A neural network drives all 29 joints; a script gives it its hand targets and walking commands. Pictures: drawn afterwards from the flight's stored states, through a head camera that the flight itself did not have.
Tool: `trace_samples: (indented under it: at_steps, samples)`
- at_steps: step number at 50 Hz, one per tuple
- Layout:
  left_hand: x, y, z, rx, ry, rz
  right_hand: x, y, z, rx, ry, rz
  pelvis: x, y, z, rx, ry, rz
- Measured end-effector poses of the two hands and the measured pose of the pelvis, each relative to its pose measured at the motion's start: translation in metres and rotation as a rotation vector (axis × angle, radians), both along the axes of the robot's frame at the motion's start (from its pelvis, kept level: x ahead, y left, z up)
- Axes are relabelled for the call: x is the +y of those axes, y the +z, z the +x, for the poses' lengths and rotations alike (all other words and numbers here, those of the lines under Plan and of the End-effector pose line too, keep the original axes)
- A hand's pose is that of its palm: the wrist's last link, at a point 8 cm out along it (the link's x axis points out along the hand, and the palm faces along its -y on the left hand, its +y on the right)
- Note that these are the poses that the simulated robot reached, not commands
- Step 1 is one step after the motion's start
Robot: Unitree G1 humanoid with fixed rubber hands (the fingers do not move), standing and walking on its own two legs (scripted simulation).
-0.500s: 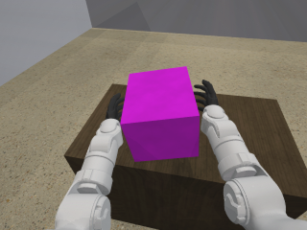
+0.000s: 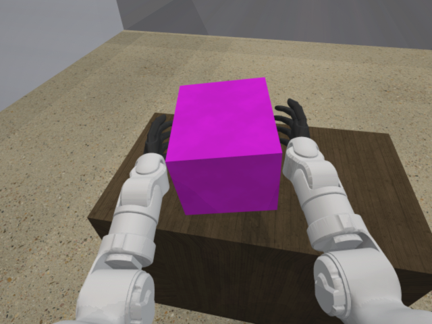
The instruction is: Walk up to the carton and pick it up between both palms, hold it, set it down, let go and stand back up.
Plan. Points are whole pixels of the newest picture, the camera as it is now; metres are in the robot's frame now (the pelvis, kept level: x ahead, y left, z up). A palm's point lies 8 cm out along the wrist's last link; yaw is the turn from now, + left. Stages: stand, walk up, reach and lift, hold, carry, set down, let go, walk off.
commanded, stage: reach and lift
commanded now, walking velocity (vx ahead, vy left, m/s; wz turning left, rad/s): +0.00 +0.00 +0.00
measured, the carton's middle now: (226, 144) +0.42 +0.01 +0.14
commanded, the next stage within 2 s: hold in 0.24 s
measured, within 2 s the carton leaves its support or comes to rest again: neither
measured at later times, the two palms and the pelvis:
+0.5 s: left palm (149, 147) +0.38 +0.15 +0.17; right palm (298, 136) +0.39 -0.12 +0.18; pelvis +0.00 +0.01 +0.00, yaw +0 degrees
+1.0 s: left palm (147, 148) +0.37 +0.15 +0.18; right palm (300, 138) +0.38 -0.12 +0.18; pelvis -0.01 +0.01 +0.00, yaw +0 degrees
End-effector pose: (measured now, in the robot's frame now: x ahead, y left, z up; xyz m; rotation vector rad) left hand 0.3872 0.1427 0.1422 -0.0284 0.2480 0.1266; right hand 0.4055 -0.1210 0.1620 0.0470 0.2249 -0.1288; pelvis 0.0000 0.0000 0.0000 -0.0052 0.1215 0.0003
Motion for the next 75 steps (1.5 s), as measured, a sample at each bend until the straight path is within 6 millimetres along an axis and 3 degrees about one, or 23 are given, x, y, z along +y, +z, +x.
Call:
trace_samples:
  at_steps: [8, 14, 38, 75]
  samples:
    - [0.0, 0.003, 0.001, 0.014, -0.017, 0.015, 0.0, 0.0, -0.002, 0.016, -0.013, 0.001, 0.003, 0.001, 0.0, -0.018, 0.0, -0.004]
    - [0.002, 0.015, 0.0, -0.016, -0.016, 0.021, 0.002, 0.011, -0.004, -0.015, -0.016, 0.02, 0.005, 0.001, 0.0, -0.024, 0.001, -0.007]
    - [0.004, 0.037, -0.016, -0.021, -0.016, 0.05, 0.003, 0.025, -0.02, -0.018, -0.014, 0.033, 0.007, 0.002, -0.006, -0.069, 0.001, -0.008]
    - [0.004, 0.036, -0.015, -0.018, -0.008, 0.04, 0.003, 0.022, -0.019, -0.014, -0.01, 0.04, 0.006, 0.002, -0.006, -0.069, 0.002, -0.008]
